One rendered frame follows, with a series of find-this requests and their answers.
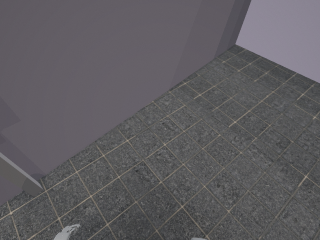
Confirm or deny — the panel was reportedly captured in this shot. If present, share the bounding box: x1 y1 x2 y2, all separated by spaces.
0 152 43 197

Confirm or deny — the left robot hand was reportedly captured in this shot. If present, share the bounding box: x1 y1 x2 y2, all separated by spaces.
53 224 81 240

